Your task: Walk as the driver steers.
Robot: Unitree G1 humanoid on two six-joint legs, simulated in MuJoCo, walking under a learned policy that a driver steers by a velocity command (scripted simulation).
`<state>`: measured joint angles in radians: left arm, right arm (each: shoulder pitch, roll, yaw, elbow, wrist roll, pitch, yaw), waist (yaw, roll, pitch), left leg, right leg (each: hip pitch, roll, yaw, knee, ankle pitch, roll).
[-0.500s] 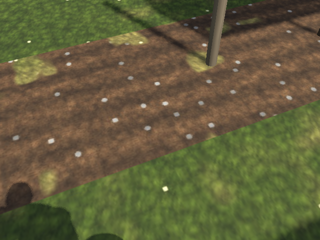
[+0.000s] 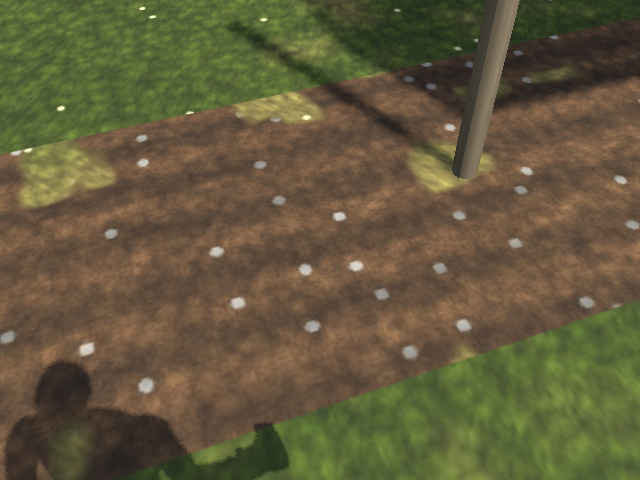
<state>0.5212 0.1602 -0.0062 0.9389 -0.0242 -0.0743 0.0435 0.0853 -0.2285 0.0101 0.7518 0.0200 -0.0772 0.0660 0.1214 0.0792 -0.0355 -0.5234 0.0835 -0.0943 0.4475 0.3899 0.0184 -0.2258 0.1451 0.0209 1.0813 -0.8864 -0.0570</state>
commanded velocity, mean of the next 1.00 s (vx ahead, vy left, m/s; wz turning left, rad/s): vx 0.50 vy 0.00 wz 0.24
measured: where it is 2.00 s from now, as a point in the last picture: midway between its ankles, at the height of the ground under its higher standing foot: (284, 305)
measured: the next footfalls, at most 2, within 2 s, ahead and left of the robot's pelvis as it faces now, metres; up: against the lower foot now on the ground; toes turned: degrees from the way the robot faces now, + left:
left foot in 0.06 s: +0.21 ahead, +0.14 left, -0.19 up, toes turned +1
right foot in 0.46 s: +0.44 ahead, -0.12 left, -0.19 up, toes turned +2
